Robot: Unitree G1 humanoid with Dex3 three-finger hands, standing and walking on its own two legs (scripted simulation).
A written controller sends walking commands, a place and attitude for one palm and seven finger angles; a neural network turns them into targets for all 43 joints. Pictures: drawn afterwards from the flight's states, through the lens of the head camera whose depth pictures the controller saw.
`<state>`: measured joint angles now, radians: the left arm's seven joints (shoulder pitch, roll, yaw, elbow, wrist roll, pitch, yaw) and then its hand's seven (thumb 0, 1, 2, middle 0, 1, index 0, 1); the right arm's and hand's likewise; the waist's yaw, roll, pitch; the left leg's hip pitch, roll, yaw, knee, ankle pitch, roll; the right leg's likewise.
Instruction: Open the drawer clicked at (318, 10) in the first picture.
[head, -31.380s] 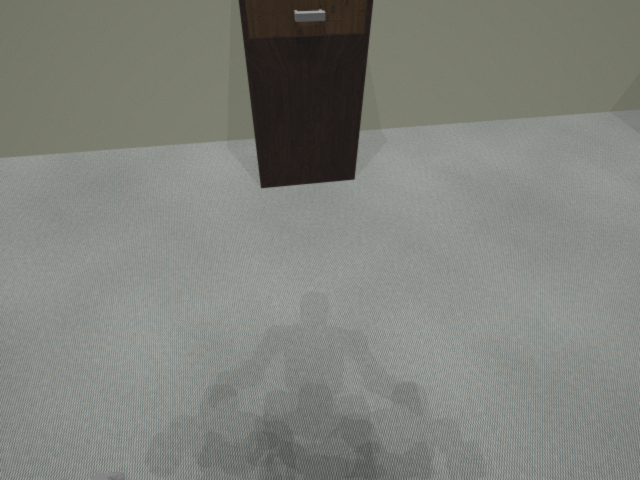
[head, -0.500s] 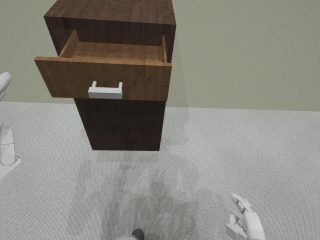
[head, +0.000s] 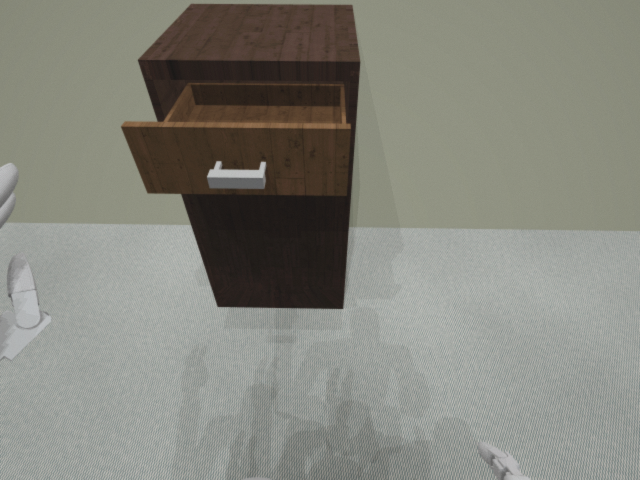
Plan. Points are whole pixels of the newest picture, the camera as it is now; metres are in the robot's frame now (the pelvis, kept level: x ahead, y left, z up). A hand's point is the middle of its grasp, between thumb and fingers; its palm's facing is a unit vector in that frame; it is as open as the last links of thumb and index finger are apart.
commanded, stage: stop stepping back and stand still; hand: left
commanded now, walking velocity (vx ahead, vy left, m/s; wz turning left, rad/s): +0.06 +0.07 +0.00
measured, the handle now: (239, 172) +0.65 +0.20 +0.03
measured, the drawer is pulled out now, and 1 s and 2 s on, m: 0.20 0.20 0.20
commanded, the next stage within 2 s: let the arm hang, fingers relaxed in 0.60 s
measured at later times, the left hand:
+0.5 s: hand (57, 309) +0.21 +0.24 +0.21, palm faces +0.43 -0.77 -0.48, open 7.4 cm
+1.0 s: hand out of the picture +0.06 +0.18 -0.16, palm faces +0.05 -0.98 -0.18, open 7.2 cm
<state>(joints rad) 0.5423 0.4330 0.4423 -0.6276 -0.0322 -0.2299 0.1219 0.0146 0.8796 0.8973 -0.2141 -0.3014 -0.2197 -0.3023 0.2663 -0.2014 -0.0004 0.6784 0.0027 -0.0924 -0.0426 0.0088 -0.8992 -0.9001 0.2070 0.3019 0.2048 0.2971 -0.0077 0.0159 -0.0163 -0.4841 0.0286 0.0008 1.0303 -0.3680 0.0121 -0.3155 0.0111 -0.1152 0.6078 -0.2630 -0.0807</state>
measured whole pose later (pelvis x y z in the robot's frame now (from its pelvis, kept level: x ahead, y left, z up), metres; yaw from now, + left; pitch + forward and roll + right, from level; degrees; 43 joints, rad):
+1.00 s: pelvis +0.00 +0.01 +0.01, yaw +2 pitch -2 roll +0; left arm 0.25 0.16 0.02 0.88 0.01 0.08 0.02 0.01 0.94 0.90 -0.20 -0.30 -0.20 -0.30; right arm 0.23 -0.22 0.00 0.92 -0.03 0.03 -0.01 0.00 -0.91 -0.90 0.20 0.30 0.20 0.30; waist -0.03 0.00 0.06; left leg -0.28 0.00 0.01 0.56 -0.25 0.01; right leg -0.28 0.02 -0.10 0.54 -0.24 -0.06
